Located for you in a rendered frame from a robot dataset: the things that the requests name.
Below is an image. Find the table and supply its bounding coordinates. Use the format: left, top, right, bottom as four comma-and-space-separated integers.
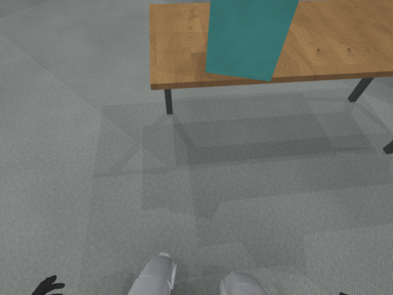
149, 0, 393, 154

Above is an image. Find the robot right thigh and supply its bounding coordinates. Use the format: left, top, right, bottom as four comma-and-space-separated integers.
220, 272, 268, 295

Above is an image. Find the carton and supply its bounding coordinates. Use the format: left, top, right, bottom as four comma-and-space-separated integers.
206, 0, 299, 81

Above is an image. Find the robot left thigh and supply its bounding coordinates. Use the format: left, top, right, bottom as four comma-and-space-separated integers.
128, 256, 177, 295

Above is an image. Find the robot thigh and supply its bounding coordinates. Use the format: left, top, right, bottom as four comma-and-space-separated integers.
128, 256, 177, 295
220, 272, 268, 295

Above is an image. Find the robot left hand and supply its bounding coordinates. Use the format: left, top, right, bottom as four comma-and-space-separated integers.
31, 275, 65, 295

